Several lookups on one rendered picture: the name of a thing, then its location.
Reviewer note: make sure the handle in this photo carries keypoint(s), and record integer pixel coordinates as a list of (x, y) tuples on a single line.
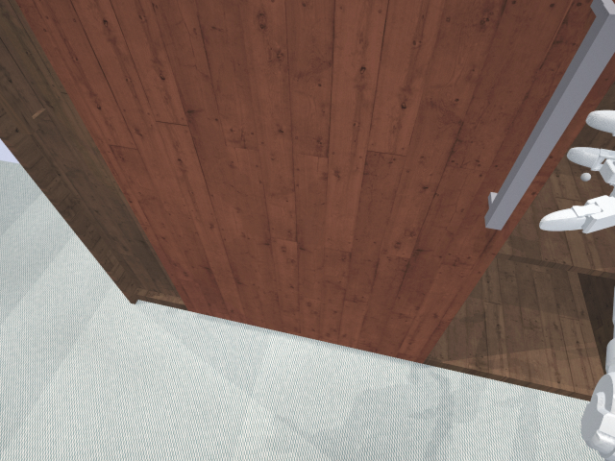
[(15, 109), (587, 65)]

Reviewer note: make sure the wardrobe door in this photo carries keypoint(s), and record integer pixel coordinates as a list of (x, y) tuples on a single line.
[(68, 147), (319, 167)]

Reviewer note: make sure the robot right upper arm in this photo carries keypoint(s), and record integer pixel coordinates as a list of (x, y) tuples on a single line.
[(598, 419)]

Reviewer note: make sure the right robot hand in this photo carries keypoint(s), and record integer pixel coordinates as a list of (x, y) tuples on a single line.
[(597, 213)]

